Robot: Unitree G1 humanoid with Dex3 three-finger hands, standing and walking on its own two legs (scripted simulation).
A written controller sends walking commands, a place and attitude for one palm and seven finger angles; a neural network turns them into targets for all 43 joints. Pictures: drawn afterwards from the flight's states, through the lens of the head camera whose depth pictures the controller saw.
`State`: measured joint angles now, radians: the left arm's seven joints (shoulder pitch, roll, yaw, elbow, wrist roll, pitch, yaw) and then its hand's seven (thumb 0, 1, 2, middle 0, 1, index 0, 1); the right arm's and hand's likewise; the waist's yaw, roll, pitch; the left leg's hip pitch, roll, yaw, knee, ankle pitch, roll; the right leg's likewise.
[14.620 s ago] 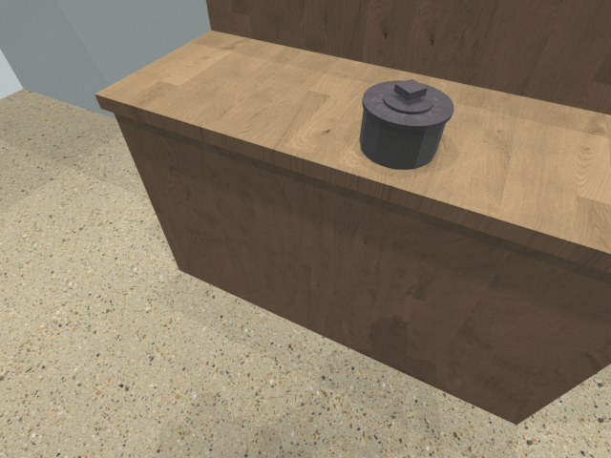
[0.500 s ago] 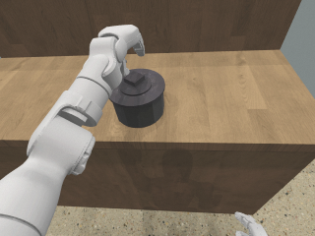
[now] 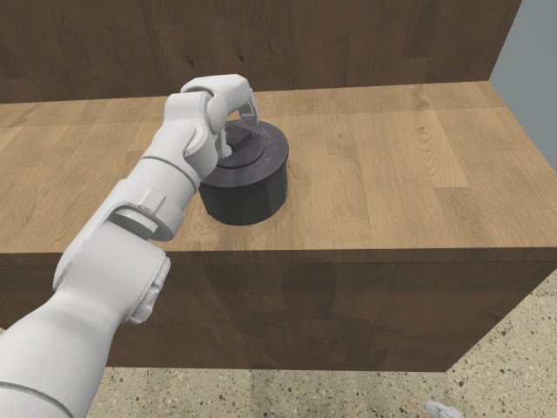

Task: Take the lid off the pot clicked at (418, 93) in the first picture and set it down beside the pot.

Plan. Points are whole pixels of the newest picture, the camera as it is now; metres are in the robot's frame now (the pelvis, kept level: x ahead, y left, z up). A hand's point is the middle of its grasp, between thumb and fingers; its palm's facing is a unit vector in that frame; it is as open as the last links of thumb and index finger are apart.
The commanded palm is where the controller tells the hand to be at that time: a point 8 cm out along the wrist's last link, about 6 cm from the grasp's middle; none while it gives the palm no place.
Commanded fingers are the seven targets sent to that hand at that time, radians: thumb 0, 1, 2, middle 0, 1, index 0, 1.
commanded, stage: lower the open fingers around the knob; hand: left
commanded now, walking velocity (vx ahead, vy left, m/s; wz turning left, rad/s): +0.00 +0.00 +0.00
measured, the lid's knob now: (233, 138) +0.50 +0.06 +0.15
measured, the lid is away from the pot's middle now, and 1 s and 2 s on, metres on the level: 0.00 0.00 0.00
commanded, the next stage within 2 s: close the fingers and squeeze the knob in 0.44 s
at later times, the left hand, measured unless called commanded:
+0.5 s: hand (229, 141) +0.47 +0.06 +0.17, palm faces -0.31 -0.03 -0.95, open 10.2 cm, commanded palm +0.46 +0.07 +0.23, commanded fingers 0.00 -0.40 1.65 -0.85 -0.08 -0.85 -0.08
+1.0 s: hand (225, 144) +0.46 +0.06 +0.17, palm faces -0.32 -0.04 -0.94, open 9.4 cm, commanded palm +0.46 +0.07 +0.23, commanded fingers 0.00 0.06 1.08 -0.63 -0.85 -0.63 -0.85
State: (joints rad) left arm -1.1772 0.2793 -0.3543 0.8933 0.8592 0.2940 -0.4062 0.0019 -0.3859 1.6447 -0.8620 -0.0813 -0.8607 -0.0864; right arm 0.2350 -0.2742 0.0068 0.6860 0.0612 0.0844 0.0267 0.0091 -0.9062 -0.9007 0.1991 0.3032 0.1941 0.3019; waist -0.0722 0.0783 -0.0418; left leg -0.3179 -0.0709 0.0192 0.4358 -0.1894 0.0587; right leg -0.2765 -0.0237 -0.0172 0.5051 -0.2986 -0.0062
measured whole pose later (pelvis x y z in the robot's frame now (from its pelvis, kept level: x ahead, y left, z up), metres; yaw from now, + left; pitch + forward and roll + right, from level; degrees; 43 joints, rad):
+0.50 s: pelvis +0.00 -0.01 +0.00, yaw +0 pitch +5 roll +1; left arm -1.16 0.26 -0.36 0.94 0.86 0.31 -0.36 0.00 -0.39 1.64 -0.86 -0.08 -0.86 -0.09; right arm 0.24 -0.27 0.01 0.69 0.06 0.10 0.02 0.01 -0.91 -0.90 0.20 0.30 0.19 0.30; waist -0.08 0.08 -0.06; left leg -0.33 -0.06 0.02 0.44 -0.20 0.05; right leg -0.29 -0.02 -0.02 0.51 -0.30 -0.01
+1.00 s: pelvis +0.00 -0.01 +0.00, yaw +0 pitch +4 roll +1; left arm -1.16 0.27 -0.36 0.93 0.86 0.32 -0.39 0.00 -0.05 1.13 -0.63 -0.68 -0.62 -0.68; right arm 0.20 -0.27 0.02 0.68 0.07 0.10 0.01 0.01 -0.91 -0.90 0.20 0.30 0.19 0.30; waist -0.07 0.07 -0.04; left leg -0.32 -0.06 0.01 0.45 -0.20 0.05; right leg -0.28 -0.01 -0.02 0.50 -0.30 -0.02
